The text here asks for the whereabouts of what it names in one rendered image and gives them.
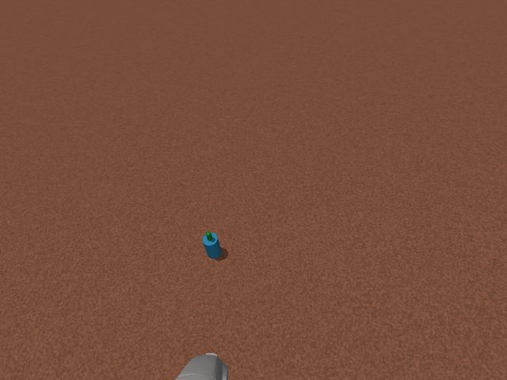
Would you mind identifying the bottle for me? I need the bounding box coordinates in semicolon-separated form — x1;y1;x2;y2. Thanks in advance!
203;231;221;259

